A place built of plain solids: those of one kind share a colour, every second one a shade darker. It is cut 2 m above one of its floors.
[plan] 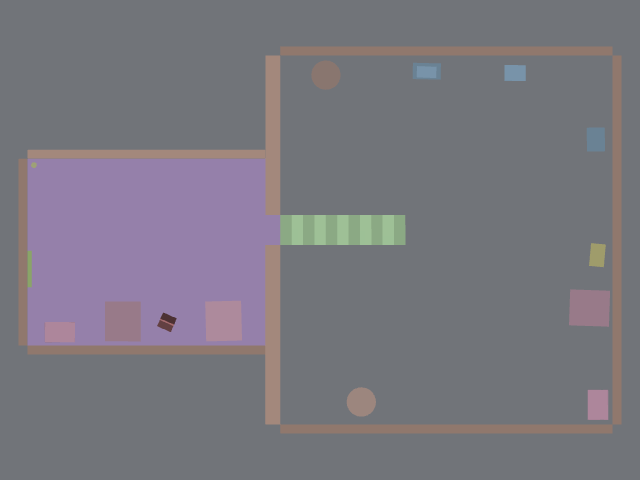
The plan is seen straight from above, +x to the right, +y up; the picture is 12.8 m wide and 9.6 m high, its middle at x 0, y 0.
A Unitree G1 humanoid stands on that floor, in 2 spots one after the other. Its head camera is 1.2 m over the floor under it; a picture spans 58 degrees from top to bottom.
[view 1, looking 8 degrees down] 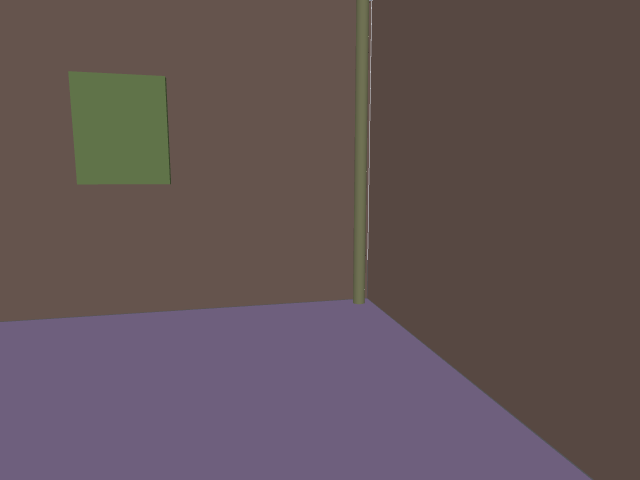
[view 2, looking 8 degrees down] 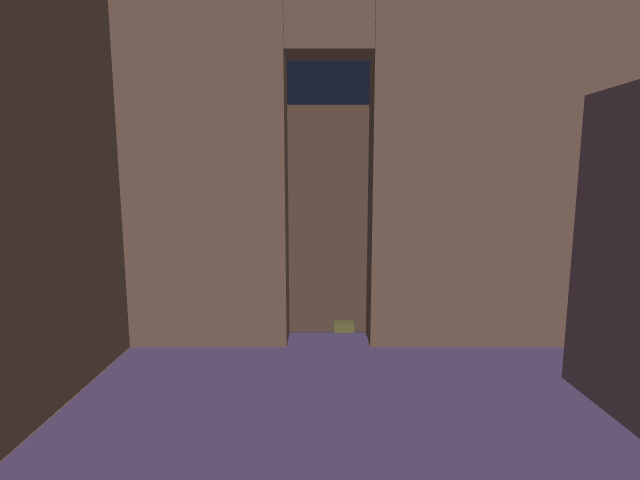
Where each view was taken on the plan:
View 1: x -1.79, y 0.20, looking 167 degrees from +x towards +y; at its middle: wall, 4.21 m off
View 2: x -4.08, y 0.26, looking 0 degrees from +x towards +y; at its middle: wall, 10.03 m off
